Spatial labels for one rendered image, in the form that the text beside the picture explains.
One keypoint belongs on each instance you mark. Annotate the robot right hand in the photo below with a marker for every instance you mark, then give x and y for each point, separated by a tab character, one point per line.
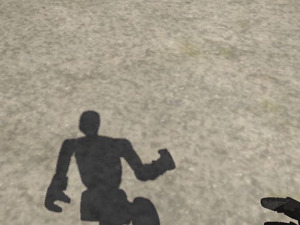
289	206

